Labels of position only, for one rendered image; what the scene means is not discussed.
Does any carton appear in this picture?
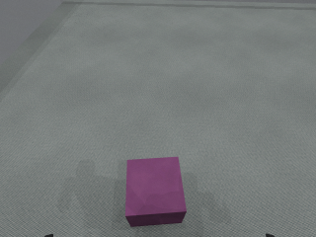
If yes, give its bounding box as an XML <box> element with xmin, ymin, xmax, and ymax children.
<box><xmin>125</xmin><ymin>156</ymin><xmax>187</xmax><ymax>227</ymax></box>

